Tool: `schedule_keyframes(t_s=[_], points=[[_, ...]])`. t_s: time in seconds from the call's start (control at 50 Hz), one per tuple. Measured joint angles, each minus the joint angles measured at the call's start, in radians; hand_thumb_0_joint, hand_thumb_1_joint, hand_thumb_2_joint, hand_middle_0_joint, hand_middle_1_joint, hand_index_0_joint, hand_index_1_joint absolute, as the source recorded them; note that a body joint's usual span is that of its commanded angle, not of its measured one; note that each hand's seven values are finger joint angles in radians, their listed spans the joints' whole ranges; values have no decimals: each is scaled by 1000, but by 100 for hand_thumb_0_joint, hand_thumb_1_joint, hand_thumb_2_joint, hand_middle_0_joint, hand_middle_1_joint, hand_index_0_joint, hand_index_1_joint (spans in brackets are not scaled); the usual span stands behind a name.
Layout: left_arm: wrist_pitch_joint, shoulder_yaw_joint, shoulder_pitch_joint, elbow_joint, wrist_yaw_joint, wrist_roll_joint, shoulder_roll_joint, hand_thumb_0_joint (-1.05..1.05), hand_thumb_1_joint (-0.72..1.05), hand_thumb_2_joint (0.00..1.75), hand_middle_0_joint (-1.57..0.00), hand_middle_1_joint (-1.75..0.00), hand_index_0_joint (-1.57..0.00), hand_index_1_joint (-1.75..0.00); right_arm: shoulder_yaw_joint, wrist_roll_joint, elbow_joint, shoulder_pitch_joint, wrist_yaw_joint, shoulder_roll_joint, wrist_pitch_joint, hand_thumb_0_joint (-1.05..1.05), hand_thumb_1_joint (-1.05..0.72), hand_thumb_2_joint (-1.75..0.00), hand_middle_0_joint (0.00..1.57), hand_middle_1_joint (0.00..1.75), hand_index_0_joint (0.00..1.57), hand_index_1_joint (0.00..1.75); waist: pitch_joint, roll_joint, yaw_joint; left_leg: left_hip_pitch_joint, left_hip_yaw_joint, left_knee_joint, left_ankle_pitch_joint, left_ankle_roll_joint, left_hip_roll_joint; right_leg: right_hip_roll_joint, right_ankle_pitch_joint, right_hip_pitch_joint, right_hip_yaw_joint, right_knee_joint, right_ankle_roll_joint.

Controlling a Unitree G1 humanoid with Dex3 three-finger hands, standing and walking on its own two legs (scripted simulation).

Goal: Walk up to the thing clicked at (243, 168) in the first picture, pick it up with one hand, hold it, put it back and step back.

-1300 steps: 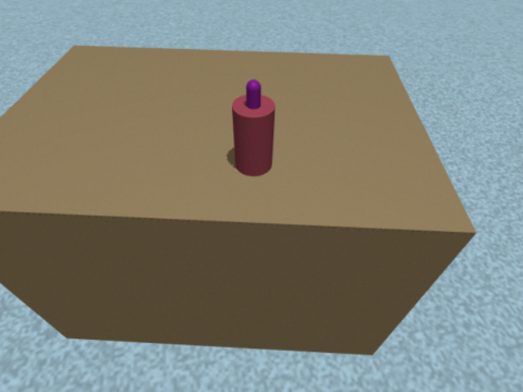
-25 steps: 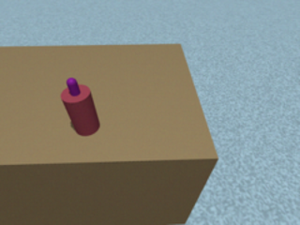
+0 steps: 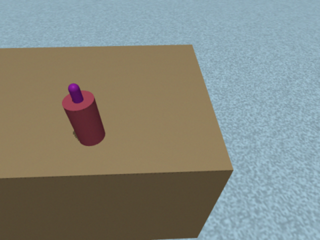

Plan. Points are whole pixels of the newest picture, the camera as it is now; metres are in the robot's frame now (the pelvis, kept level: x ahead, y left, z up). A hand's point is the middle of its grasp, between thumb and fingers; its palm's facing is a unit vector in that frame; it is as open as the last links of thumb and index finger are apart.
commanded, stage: home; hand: left
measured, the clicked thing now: (83, 113) +0.47 +0.23 +0.07
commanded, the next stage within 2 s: stand in 0.28 s
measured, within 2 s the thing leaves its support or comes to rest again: neither
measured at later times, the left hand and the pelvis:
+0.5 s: hand out of the picture +0.07 +0.25 -0.16, palm faces -0.04 -0.93 -0.36, open 16.8 cm; pelvis +0.00 +0.00 +0.00, yaw +0 degrees
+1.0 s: hand out of the picture +0.07 +0.25 -0.16, palm faces -0.04 -0.94 -0.35, open 7.7 cm; pelvis +0.01 +0.00 +0.00, yaw +0 degrees
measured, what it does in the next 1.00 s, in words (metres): stands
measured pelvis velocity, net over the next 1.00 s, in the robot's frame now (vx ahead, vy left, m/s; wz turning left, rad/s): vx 0.01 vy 0.00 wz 0.00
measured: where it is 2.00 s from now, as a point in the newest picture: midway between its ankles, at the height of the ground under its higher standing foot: outside the picture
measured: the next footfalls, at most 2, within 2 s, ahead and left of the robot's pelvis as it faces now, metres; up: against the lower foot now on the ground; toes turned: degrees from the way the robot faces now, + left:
none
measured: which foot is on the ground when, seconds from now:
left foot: down 0.00-1.00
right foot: down 0.00-1.00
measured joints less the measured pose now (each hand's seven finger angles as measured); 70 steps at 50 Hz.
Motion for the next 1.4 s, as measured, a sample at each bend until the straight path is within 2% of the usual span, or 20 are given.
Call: schedule_keyframes(t_s=[0.46,0.58,0.74,0.84,0.92,1.08,1.4], points=[[0,5,-9,-5,0,-1,0,-1,-50,9,-7,-8,-8,-8,-1,0,-3,-6,-2,-1,-2,1,-90,-91,20,30,20,31,-1,-2,-2,10,1,-3,-2,-4,5,5,0,10,2,-6,-4],[2,6,-7,-3,-2,0,2,-1,-27,32,-15,-19,-15,-20,-2,1,1,-5,-1,0,-1,1,-90,-90,20,30,20,30,4,-2,-4,8,0,-4,-1,-5,4,5,0,7,1,-4,-5],[0,4,-3,-4,0,0,2,0,26,72,-19,-27,-19,-27,-3,0,2,-3,0,4,3,1,-90,-90,20,30,20,30,8,-4,-4,4,-1,-1,-3,-7,8,8,2,8,0,-11,-6],[-1,4,-3,-5,0,-1,-1,0,60,83,-20,-29,-20,-29,-4,0,2,-4,0,4,3,1,-90,-90,20,30,20,30,9,-6,-4,4,-1,1,-6,-7,9,9,2,9,1,-14,-6],[-1,4,-4,-6,-1,-1,-2,0,75,87,-20,-29,-20,-29,-3,1,1,-5,-1,4,1,1,-90,-90,20,30,20,30,8,-8,-3,6,0,0,-8,-7,8,8,0,11,2,-14,-6],[0,3,-10,-10,0,-2,-1,0,87,90,-20,-29,-20,-30,-4,2,-4,-10,-3,3,-1,1,-90,-90,20,30,20,30,6,-8,-3,11,2,1,-12,-6,7,7,-4,16,3,-12,-5],[-1,6,-7,-14,0,0,3,0,90,90,-20,-30,-20,-30,-6,2,-7,-13,-1,6,1,1,-90,-90,20,30,20,30,7,-9,-4,15,3,0,-10,-5,8,8,1,21,5,-17,-4]])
